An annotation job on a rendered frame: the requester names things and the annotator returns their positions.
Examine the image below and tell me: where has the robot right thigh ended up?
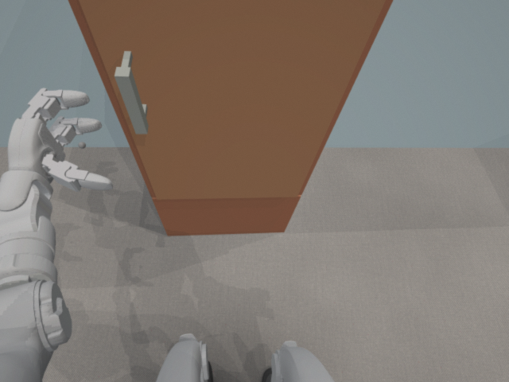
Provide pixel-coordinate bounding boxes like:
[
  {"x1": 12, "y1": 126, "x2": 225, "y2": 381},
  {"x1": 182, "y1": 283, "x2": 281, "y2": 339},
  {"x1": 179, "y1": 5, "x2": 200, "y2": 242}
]
[{"x1": 271, "y1": 347, "x2": 335, "y2": 382}]

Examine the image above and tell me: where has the robot left upper arm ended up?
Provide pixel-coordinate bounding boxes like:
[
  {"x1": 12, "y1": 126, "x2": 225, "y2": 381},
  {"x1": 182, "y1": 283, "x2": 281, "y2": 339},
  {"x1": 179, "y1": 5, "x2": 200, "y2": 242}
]
[{"x1": 0, "y1": 280, "x2": 72, "y2": 382}]

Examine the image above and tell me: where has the handle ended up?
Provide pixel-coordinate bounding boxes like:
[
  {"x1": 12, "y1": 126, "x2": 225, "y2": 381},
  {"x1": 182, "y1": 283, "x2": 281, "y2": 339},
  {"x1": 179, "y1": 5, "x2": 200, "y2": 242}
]
[{"x1": 115, "y1": 51, "x2": 149, "y2": 134}]

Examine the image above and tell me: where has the cupboard door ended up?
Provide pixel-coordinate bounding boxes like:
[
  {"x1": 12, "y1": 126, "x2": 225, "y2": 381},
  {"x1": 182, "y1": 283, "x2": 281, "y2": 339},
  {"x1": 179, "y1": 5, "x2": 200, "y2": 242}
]
[{"x1": 79, "y1": 0, "x2": 386, "y2": 200}]

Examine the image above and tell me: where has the left robot hand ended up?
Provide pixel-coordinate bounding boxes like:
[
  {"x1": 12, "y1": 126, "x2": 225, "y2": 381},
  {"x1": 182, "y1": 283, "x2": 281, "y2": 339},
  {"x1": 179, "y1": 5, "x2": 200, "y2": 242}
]
[{"x1": 8, "y1": 88, "x2": 113, "y2": 192}]

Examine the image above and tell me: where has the robot left thigh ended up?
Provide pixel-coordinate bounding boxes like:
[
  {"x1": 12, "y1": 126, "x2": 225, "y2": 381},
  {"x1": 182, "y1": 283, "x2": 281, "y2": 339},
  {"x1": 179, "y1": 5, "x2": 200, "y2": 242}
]
[{"x1": 156, "y1": 340, "x2": 209, "y2": 382}]

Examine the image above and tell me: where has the robot thigh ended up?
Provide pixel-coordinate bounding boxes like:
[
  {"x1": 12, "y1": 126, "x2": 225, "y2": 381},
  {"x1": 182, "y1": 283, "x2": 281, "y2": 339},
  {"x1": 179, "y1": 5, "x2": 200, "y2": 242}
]
[
  {"x1": 156, "y1": 340, "x2": 209, "y2": 382},
  {"x1": 271, "y1": 347, "x2": 335, "y2": 382}
]

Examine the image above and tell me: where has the robot left forearm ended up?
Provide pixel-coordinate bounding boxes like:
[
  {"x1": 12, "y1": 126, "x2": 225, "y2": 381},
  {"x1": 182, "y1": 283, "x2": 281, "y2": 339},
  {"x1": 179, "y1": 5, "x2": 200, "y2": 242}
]
[{"x1": 0, "y1": 170, "x2": 57, "y2": 290}]

